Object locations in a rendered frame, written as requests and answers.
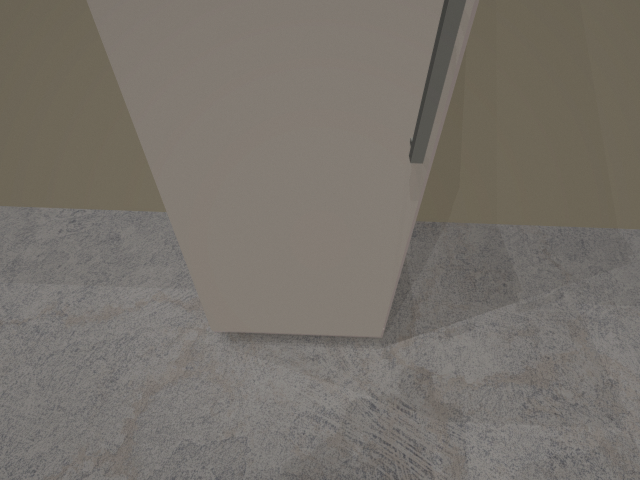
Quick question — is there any handle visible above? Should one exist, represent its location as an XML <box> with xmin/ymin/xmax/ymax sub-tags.
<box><xmin>409</xmin><ymin>0</ymin><xmax>466</xmax><ymax>164</ymax></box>

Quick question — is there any fridge door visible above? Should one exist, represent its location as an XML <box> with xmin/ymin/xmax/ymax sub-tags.
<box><xmin>87</xmin><ymin>0</ymin><xmax>475</xmax><ymax>337</ymax></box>

